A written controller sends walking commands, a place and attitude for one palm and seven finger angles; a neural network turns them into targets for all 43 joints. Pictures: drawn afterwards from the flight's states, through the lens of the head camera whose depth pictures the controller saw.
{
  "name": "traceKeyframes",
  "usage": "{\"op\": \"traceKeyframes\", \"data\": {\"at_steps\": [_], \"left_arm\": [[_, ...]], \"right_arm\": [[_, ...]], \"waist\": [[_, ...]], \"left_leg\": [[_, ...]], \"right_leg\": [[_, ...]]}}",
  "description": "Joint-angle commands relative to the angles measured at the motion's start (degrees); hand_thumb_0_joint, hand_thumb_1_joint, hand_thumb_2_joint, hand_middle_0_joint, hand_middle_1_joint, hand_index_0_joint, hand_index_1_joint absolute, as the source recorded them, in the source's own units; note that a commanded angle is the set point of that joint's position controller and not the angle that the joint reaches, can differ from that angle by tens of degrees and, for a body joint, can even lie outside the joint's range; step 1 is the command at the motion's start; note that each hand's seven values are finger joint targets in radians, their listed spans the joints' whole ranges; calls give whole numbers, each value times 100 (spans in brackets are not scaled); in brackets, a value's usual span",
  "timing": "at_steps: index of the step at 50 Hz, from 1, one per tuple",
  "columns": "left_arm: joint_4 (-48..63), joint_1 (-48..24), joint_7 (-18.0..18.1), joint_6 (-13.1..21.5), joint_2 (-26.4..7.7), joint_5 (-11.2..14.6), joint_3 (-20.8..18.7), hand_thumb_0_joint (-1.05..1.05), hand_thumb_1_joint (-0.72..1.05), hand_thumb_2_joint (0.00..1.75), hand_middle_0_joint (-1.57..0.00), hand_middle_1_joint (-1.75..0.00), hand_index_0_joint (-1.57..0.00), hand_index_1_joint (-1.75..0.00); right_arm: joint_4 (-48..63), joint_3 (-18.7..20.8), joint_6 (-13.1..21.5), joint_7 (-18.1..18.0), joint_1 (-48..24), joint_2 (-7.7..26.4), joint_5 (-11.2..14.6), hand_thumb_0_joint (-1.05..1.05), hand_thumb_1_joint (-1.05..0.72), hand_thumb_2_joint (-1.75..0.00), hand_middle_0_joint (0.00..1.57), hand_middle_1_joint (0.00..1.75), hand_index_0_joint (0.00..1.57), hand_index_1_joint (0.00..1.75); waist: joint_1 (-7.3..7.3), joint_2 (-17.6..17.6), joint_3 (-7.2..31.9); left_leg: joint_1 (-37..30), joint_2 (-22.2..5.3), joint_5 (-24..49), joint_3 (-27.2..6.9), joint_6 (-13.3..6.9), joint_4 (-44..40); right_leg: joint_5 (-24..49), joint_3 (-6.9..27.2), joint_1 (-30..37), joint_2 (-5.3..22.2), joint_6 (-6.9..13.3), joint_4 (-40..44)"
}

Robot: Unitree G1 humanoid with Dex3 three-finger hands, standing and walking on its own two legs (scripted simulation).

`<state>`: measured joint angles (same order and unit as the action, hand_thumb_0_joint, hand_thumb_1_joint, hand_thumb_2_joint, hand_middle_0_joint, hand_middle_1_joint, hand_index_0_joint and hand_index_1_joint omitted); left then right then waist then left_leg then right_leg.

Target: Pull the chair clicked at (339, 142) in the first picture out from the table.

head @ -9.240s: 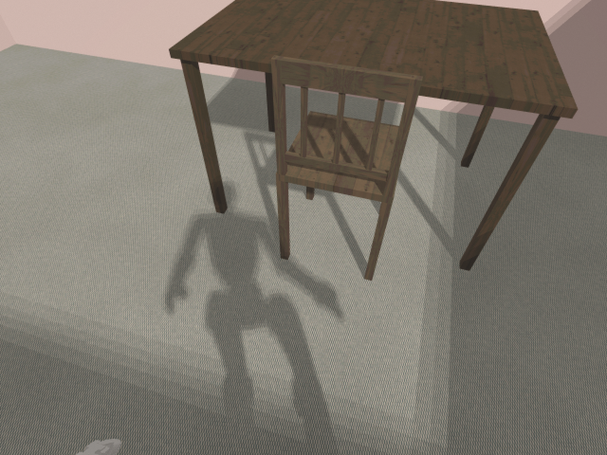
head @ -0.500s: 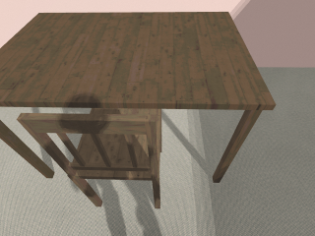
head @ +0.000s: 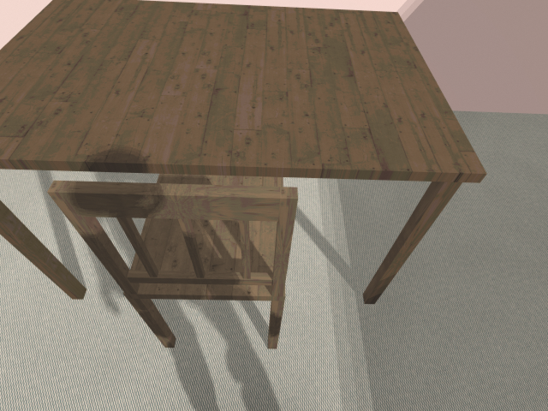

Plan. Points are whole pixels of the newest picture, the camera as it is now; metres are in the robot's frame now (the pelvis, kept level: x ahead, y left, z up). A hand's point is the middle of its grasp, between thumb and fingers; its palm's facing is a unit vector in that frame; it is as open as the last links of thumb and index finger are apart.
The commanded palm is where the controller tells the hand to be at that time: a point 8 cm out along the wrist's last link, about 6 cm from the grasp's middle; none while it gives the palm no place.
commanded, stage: look again from close up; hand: left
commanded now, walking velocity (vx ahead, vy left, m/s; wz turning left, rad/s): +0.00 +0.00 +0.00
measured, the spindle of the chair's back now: (193, 248) +0.41 +0.19 -0.10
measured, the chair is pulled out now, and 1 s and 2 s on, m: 0.00 0.00 0.00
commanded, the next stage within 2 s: raise the hand toward the chair's back in 0.84 s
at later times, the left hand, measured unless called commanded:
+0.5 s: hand out of the picture -0.03 +0.19 -0.17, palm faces -0.01 -0.98 -0.21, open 7.4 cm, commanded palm none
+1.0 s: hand out of the picture +0.01 +0.17 -0.15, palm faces +0.12 -0.97 -0.22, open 7.4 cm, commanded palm +0.08 +0.21 -0.06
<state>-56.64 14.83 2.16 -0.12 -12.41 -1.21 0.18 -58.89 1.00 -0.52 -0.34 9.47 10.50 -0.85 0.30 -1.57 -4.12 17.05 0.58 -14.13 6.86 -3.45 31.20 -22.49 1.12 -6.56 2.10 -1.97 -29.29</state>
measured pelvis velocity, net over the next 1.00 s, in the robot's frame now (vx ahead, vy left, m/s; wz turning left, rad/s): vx -0.02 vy -0.01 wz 0.01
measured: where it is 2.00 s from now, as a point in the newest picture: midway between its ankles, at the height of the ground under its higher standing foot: outside the picture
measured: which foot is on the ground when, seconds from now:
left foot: down 0.00-1.00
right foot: down 0.00-1.00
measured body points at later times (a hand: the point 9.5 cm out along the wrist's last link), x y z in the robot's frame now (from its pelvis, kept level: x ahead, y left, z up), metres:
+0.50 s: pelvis -0.02 +0.01 +0.01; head +0.00 +0.01 +0.45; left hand -0.03 +0.24 -0.15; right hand +0.01 -0.23 -0.15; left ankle +0.03 +0.08 -0.73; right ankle -0.07 -0.14 -0.73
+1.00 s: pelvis -0.02 -0.01 +0.00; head +0.01 -0.01 +0.45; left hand +0.00 +0.22 -0.13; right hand +0.00 -0.24 -0.15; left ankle +0.03 +0.08 -0.73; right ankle -0.07 -0.14 -0.73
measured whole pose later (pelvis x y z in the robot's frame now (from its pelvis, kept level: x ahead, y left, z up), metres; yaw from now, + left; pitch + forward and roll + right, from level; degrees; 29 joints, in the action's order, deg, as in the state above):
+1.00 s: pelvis -0.02 -0.01 +0.00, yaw +1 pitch +0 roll +0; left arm -42.6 23.3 2.9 -3.9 -8.6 2.0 -1.9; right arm -59.0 0.6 2.2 -2.7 16.0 9.4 0.0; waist -0.5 0.1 -3.8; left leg 17.2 0.0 -10.3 5.7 -2.4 27.6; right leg -19.8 0.0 -7.3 1.2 -0.9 -27.5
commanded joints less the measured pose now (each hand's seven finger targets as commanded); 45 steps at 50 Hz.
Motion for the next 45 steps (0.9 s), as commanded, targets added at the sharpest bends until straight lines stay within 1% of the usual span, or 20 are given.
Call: {"op": "traceKeyframes", "data": {"at_steps": [1,4,8,9,11,13,14,17,18,22,25,27,28,31,33,35,36,40,43,45], "left_arm": [[133,418,45,65,-634,19,-129,0,90,90,-20,-30,-20,-30],[72,441,39,52,-628,15,-121,0,90,90,-20,-30,-20,-30],[-36,498,32,38,-604,12,-103,0,90,90,-20,-30,-20,-30],[-74,509,33,33,-608,12,-104,0,90,90,-20,-30,-20,-30],[-125,538,33,45,-600,13,-102,0,90,90,-20,-30,-20,-30],[-166,577,34,54,-576,11,-91,0,90,90,-20,-30,-20,-30],[-177,566,35,54,-568,11,-89,0,90,90,-20,-30,-20,-30],[-246,598,40,60,-534,13,-84,0,90,90,-20,-30,-20,-30],[-252,616,38,62,-535,8,-79,0,90,90,-20,-30,-20,-30],[-331,657,39,60,-467,13,-76,0,90,90,-20,-30,-20,-30],[-371,695,40,56,-416,8,-73,0,90,90,-20,-30,-20,-30],[-382,726,38,61,-398,10,-79,0,90,90,-20,-30,-20,-30],[-385,740,38,57,-405,5,-73,0,90,90,-20,-30,-20,-30],[-408,741,39,70,-346,3,-88,0,90,90,-20,-30,-20,-30],[-424,775,37,70,-329,3,-80,0,90,90,-20,-30,-20,-30],[-442,778,39,75,-298,6,-85,0,90,90,-20,-30,-20,-30],[-452,770,40,83,-287,5,-94,0,90,90,-20,-30,-20,-30],[-468,763,39,87,-260,12,-90,0,90,90,-20,-30,-20,-30],[-473,773,44,108,-247,11,-89,0,90,90,-20,-30,-20,-30],[-485,740,51,112,-220,19,-97,0,90,90,-20,-30,-20,-30]], "right_arm": [[242,162,150,-63,107,866,14,0,-90,-90,20,30,20,30],[181,154,153,-62,157,873,21,0,-90,-90,20,30,20,30],[102,146,145,-58,172,868,33,0,-90,-90,20,30,20,30],[94,139,140,-57,190,856,34,0,-90,-90,20,30,20,30],[43,144,140,-54,212,844,34,0,-90,-90,20,30,20,30],[13,139,139,-50,259,812,44,0,-90,-90,20,30,20,30],[-13,135,136,-48,257,797,43,0,-90,-90,20,30,20,30],[-75,138,128,-43,306,763,35,0,-90,-90,20,30,20,30],[-85,131,127,-42,327,746,49,0,-90,-90,20,30,20,30],[-154,131,110,-41,367,697,40,0,-90,-90,20,30,20,30],[-189,127,98,-39,404,655,39,0,-90,-90,20,30,20,30],[-203,134,102,-42,456,630,39,0,-90,-90,20,30,20,30],[-214,132,91,-40,448,631,50,0,-90,-90,20,30,20,30],[-234,140,101,-46,514,592,40,0,-90,-90,20,30,20,30],[-249,141,99,-49,525,587,50,0,-90,-90,20,30,20,30],[-274,130,110,-56,567,553,45,0,-90,-90,20,30,20,30],[-275,135,114,-59,577,540,46,0,-90,-90,20,30,20,30],[-313,131,113,-61,612,496,46,0,-90,-90,20,30,20,30],[-336,124,126,-70,642,481,56,0,-90,-90,20,30,20,30],[-363,117,137,-75,659,455,45,0,-90,-90,20,30,20,30]], "waist": [[1,210,339],[-12,282,389],[6,292,262],[-8,278,240],[-14,247,277],[-9,134,306],[-19,151,227],[-41,144,189],[-26,101,167],[-49,154,35],[-43,164,-27],[-53,249,26],[-30,207,-47],[-62,206,41],[-41,189,51],[-59,246,91],[-55,172,79],[-58,178,42],[-56,31,144],[-65,70,192]], "left_leg": [[-924,-720,934,-1017,-29,-792],[-996,-750,877,-1052,-27,-934],[-964,-782,561,-1074,-11,-1131],[-942,-777,437,-1089,0,-1188],[-1003,-759,444,-1062,16,-1186],[-1043,-750,486,-1047,16,-1171],[-990,-734,434,-1007,33,-1172],[-1013,-704,353,-993,62,-1195],[-987,-710,366,-991,54,-1191],[-905,-693,43,-990,89,-1285],[-849,-684,-96,-994,103,-1324],[-863,-691,-132,-1016,107,-1363],[-802,-691,-210,-1014,107,-1371],[-879,-695,-99,-993,119,-1346],[-891,-707,-73,-1002,108,-1340],[-918,-706,42,-990,114,-1323],[-919,-699,122,-980,114,-1285],[-925,-682,219,-948,124,-1230],[-1031,-688,670,-891,109,-1070],[-1067,-688,826,-872,111,-1022]], "right_leg": [[961,177,-739,278,234,512],[885,137,-720,272,216,522],[717,119,-782,278,202,603],[670,133,-788,284,207,617],[736,137,-797,311,208,639],[785,171,-788,320,211,688],[769,186,-817,344,213,728],[752,214,-886,350,223,740],[750,226,-875,347,218,778],[578,230,-973,341,232,807],[493,227,-1018,330,231,825],[499,202,-1006,320,237,798],[445,201,-1017,316,227,844],[527,212,-1034,311,241,799],[530,205,-1032,308,238,813],[608,226,-1017,310,253,788],[659,212,-1009,325,248,801],[661,253,-1053,327,258,817],[978,296,-965,347,270,828],[1090,293,-942,353,269,772]]}}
